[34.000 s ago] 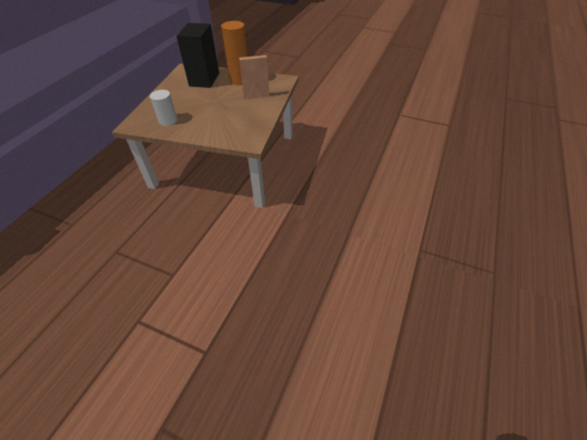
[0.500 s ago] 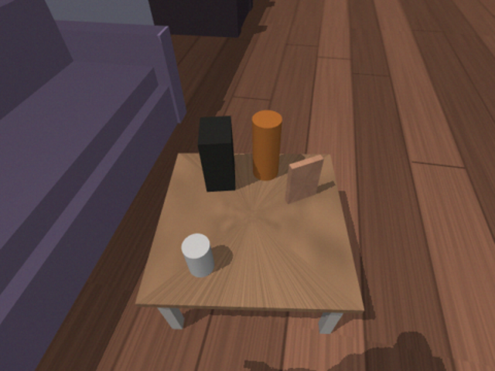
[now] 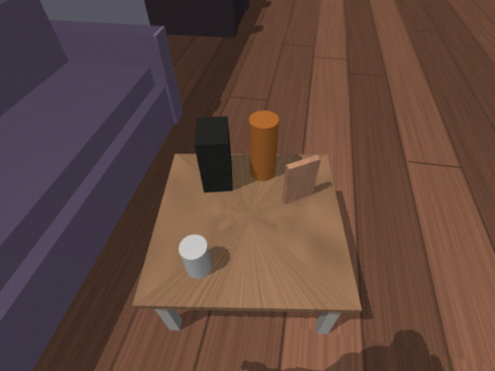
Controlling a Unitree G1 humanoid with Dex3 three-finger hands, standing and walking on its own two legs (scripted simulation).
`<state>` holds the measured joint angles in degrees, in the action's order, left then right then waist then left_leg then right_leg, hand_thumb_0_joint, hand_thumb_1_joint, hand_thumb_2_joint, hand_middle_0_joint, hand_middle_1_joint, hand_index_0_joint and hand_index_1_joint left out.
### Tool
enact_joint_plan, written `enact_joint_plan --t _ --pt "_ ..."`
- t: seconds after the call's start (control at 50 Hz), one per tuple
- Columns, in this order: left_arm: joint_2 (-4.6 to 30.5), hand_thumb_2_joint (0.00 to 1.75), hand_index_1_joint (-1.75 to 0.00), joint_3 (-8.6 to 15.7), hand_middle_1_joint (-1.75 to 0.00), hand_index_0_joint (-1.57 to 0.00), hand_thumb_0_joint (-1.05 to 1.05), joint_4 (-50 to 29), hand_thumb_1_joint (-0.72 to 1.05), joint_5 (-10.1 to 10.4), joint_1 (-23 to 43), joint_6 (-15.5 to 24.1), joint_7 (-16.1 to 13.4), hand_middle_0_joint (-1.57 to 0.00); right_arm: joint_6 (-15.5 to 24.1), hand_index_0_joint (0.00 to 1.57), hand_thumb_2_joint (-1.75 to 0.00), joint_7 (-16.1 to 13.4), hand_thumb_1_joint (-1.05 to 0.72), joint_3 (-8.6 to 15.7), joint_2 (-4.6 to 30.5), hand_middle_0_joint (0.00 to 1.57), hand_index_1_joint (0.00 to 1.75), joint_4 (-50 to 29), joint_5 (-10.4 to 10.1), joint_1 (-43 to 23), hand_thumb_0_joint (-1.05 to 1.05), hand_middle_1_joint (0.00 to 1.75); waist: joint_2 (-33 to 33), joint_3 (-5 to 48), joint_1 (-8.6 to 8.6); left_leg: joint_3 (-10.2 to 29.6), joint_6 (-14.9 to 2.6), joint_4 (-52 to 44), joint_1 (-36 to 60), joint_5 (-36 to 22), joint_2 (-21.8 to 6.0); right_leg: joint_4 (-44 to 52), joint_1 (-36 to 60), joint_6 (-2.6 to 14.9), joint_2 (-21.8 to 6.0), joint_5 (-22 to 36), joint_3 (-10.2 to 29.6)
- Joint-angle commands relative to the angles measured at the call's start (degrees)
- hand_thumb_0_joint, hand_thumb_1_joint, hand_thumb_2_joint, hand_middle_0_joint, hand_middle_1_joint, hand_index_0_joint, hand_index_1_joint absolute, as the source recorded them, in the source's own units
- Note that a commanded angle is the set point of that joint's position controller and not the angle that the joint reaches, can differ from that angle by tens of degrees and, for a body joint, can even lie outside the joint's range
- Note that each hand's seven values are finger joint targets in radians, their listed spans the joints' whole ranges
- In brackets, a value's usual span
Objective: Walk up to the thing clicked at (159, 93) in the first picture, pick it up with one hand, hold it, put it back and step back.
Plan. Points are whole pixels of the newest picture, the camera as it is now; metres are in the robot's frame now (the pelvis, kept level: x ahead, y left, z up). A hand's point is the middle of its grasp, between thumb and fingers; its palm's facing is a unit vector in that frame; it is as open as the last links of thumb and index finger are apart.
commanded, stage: stand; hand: left
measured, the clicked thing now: (196, 257) +0.49 +0.20 -0.36
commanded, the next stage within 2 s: step back in 0.36 s
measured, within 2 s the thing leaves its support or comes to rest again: neither
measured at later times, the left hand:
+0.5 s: hand out of the picture +0.08 +0.27 -0.16, palm faces +0.01 -0.93 -0.37, open 7.4 cm
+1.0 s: hand out of the picture +0.01 +0.28 -0.18, palm faces -0.12 -0.92 -0.38, open 7.4 cm
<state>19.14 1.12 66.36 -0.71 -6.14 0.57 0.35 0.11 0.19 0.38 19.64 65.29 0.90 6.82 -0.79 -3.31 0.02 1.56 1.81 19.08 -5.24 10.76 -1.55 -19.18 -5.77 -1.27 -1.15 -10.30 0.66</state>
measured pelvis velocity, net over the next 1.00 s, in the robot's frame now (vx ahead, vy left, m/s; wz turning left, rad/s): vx -0.11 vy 0.02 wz -0.10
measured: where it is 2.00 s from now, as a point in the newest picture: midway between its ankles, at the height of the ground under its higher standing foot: outside the picture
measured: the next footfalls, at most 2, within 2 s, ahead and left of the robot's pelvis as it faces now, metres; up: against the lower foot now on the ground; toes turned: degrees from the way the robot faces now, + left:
right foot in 1.04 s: -0.11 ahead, -0.11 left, +0.00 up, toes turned -2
left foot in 1.40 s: -0.18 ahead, +0.12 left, +0.00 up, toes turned -4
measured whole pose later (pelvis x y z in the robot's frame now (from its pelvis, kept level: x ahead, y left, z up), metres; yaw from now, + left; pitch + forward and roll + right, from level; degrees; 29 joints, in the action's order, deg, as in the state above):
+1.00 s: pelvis -0.11 +0.02 -0.03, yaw -6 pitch -1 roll +0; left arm 22.6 4.4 50.3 -0.9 -7.9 -3.1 0.0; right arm -1.6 -0.3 2.8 20.6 49.5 1.7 7.8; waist 1.2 -11.5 -0.5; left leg -2.7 -0.7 37.3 -21.4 14.4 -2.3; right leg -48.5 -17.7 -1.0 2.4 -27.8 5.6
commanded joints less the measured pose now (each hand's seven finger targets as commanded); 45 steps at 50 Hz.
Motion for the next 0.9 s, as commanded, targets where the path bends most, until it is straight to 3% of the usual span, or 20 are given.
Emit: enact_joint_plan --t 0.0,0.16,0.32,0.34,0.4,0.44,0.48,0.52,0.54,0.56,0.58,0.6,0.62,0.64,0.66,0.68,0.72,0.78,0.84,0.88 --pt "12.35 0.90 -0.30 2.00 -0.30 -0.20 0.00 -3.50 0.90 0.11 2.24 1.06 -1.03 -0.20 1.29 0.20 -0.90 -0.93 -0.90 2.05 11.99 0.20 0.30 -3.58 -0.06 -2.16 0.00 0.30 0.68 3.01 -0.02 3.53 -2.38 -3.45 -1.15 -4.62 -5.26 3.29 -0.23 2.12 -5.90 5.78 4.15" --pt "12.49 0.90 -0.30 1.90 -0.30 -0.20 0.00 -3.53 0.90 0.12 1.75 0.98 -0.91 -0.20 1.34 0.20 -0.90 -0.84 -0.90 1.93 11.84 0.20 0.30 -3.43 -0.15 -1.74 0.00 0.30 1.13 2.86 0.01 3.66 -2.34 -3.77 -1.08 -3.81 -5.33 3.21 -0.33 2.19 -5.84 4.67 4.24" --pt "12.65 0.90 -0.30 1.83 -0.30 -0.20 0.00 -4.09 0.90 0.21 1.94 1.10 -1.01 -0.20 1.40 0.20 -0.90 -0.90 -0.90 1.88 11.85 0.20 0.30 -3.49 -0.13 -1.59 0.00 0.30 1.46 3.63 -0.10 3.35 -2.30 -3.19 -0.65 -6.93 -5.48 2.77 0.36 2.12 -6.08 8.10 4.34" --pt "16.55 0.90 -0.30 4.09 -0.30 -0.20 0.00 -5.97 0.90 1.28 1.63 0.49 -1.26 -0.20 0.32 0.20 -0.90 -0.59 -0.90 3.33 15.03 0.20 0.30 -4.70 -0.56 -3.58 0.00 0.30 1.83 -1.63 0.32 3.86 -4.04 2.92 -4.12 -14.80 -4.47 -2.00 -4.64 2.37 -5.27 17.88 5.02" --pt "15.87 0.90 -0.30 4.51 -0.30 -0.20 0.00 -8.54 0.90 1.32 0.53 -0.06 -1.69 -0.20 -0.57 0.20 -0.90 -0.48 -0.90 4.07 14.39 0.20 0.30 -6.62 -1.30 -1.54 0.00 0.30 2.01 5.38 -0.35 2.29 -5.19 8.60 -2.70 -18.12 -3.98 -5.58 -2.94 4.88 -5.85 21.19 4.72" --pt "16.03 0.90 -0.30 4.73 -0.30 -0.20 0.00 -10.59 0.90 1.12 1.65 -0.48 -1.61 -0.20 -1.09 0.20 -0.90 -0.40 -0.90 4.39 13.53 0.20 0.30 -7.87 -1.34 -1.06 0.00 0.30 3.57 7.66 -0.66 1.14 -5.03 13.28 -3.03 -13.94 -2.04 -5.40 -4.41 7.07 -7.65 20.09 7.12" --pt "17.35 0.90 -0.30 5.10 -0.30 -0.20 0.00 -12.50 0.90 0.77 2.98 -0.88 -1.64 -0.20 -1.70 0.20 -0.90 -0.34 -0.90 4.50 12.93 0.20 0.30 -8.98 -1.17 -0.41 0.00 0.30 5.85 7.65 -0.64 -0.38 -4.29 18.67 -4.50 -8.17 0.61 -4.75 -6.97 10.08 -11.16 20.24 10.32" --pt "18.71 0.90 -0.30 5.35 -0.30 -0.20 0.00 -14.95 0.90 0.11 5.84 -1.35 -1.80 -0.20 -2.43 0.20 -0.90 -0.10 -0.90 4.97 12.34 0.20 0.30 -9.65 -0.93 2.16 0.00 0.30 11.20 6.59 -1.48 -1.28 -4.22 26.89 -5.04 7.71 3.83 -3.45 -12.18 13.79 -15.88 18.14 14.02" --pt "18.96 0.90 -0.30 5.31 -0.30 -0.20 0.00 -16.31 0.90 -0.37 7.04 -1.57 -1.79 -0.20 -2.65 0.20 -0.90 0.15 -0.90 5.28 12.30 0.20 0.30 -9.93 -0.75 4.20 0.00 0.30 12.65 6.72 -2.34 -0.43 -4.84 28.19 -4.50 12.77 3.81 -4.43 -14.55 14.50 -16.83 16.02 14.35" --pt "18.71 0.90 -0.30 5.23 -0.30 -0.20 0.00 -17.29 0.90 -0.50 8.40 -1.82 -1.76 -0.20 -2.65 0.20 -0.90 0.37 -0.90 5.50 12.51 0.20 0.30 -10.04 -0.69 6.05 0.00 0.30 12.84 6.31 -3.27 0.49 -5.38 27.16 -3.23 12.59 2.94 -6.24 -17.30 13.60 -16.24 13.36 13.23" --pt "17.90 0.90 -0.30 5.02 -0.30 -0.20 0.00 -17.91 0.90 -0.47 9.26 -2.05 -1.76 -0.20 -2.51 0.20 -0.90 0.50 -0.90 5.73 12.67 0.20 0.30 -10.31 -0.60 6.73 0.00 0.30 11.32 5.32 -3.45 0.63 -5.67 24.61 -3.39 8.46 2.18 -9.49 -18.11 11.94 -13.91 10.81 10.72" --pt "16.48 0.90 -0.30 4.61 -0.30 -0.20 0.00 -18.45 0.90 -0.46 8.68 -2.35 -1.85 -0.20 -2.05 0.20 -0.90 0.41 -0.90 5.97 13.56 0.20 0.30 -10.77 -0.29 7.20 0.00 0.30 6.70 4.73 -3.75 4.09 -6.81 14.56 -6.22 -2.96 -1.85 -16.85 -15.68 8.62 -8.80 6.83 7.70" --pt "13.12 0.90 -0.30 4.13 -0.30 -0.20 0.00 -18.85 0.90 0.21 6.76 -2.85 -2.06 -0.20 -1.48 0.20 -0.90 0.29 -0.90 6.75 17.51 0.20 0.30 -11.76 0.64 5.55 0.00 0.30 -6.48 3.00 -2.52 16.31 -8.54 3.46 -7.62 -17.23 -10.92 -28.31 -19.01 4.47 1.59 -5.20 3.62" --pt "12.31 0.90 -0.30 4.19 -0.30 -0.20 0.00 -18.66 0.90 0.05 4.73 -3.32 -2.59 -0.20 -0.88 0.20 -0.90 0.12 -0.90 7.44 20.23 0.20 0.30 -12.54 1.07 4.78 0.00 0.30 -8.36 3.44 -1.36 22.34 -11.23 1.50 -5.64 -26.96 -16.08 -36.60 -21.80 3.58 7.07 -24.15 6.54" --pt "12.75 0.90 -0.30 4.38 -0.30 -0.20 0.00 -18.29 0.90 -0.14 3.27 -3.46 -3.07 -0.20 -0.59 0.20 -0.90 -0.11 -0.90 7.93 22.34 0.20 0.30 -13.69 1.24 3.81 0.00 0.30 -10.09 4.76 -1.80 25.89 -13.63 1.27 -6.76 -29.02 -19.02 -42.71 -21.80 3.16 8.25 -27.78 10.79" --pt "13.59 0.90 -0.30 4.51 -0.30 -0.20 0.00 -17.90 0.90 -0.29 3.01 -3.62 -3.35 -0.20 -0.55 0.20 -0.90 -0.53 -0.90 7.93 21.46 0.20 0.30 -14.62 1.17 1.84 0.00 0.30 -8.95 4.48 -1.68 25.06 -14.83 1.03 -8.20 -25.79 -19.30 -47.64 -22.00 3.41 7.87 -26.54 12.42" --pt "13.82 0.90 -0.30 4.49 -0.30 -0.20 0.00 -16.57 0.90 0.58 -1.67 -3.54 -2.96 -0.20 -0.18 0.20 -0.90 -1.37 -0.90 6.90 17.43 0.20 0.30 -16.57 1.21 -3.40 0.00 0.30 -7.13 3.97 1.93 15.29 -14.17 5.49 -5.64 -26.29 -14.24 -52.68 -24.39 2.96 6.84 -20.24 12.44" --pt "14.18 0.90 -0.30 5.39 -0.30 -0.20 0.00 -18.05 0.90 -0.12 -2.69 -3.12 -2.24 -0.20 0.00 0.20 -0.90 -1.94 -0.90 6.76 15.59 0.20 0.30 -17.42 0.91 0.11 0.00 0.30 -5.55 6.13 0.72 12.57 -15.43 7.73 -0.73 -26.33 -13.04 -51.96 -24.04 1.09 6.29 -18.29 10.45" --pt "13.37 0.90 -0.30 5.56 -0.30 -0.20 0.00 -20.85 0.90 -0.15 -1.06 -2.65 -1.84 -0.20 0.00 0.20 -0.90 -2.14 -0.90 6.86 15.61 0.20 0.30 -17.81 0.70 3.77 0.00 0.30 -6.10 6.86 -1.70 12.17 -16.10 9.52 5.24 -27.45 -13.45 -42.90 -24.94 -0.26 5.11 -19.90 8.94" --pt "13.29 0.90 -0.30 5.85 -0.30 -0.20 0.00 -21.46 0.90 -0.12 -0.47 -2.63 -1.57 -0.20 -0.18 0.20 -0.90 -2.07 -0.90 6.93 16.81 0.20 0.30 -18.42 0.89 4.66 0.00 0.30 -7.42 6.10 -2.66 12.07 -16.41 9.17 2.77 -26.64 -13.89 -37.45 -21.35 -0.40 4.56 -20.67 6.82"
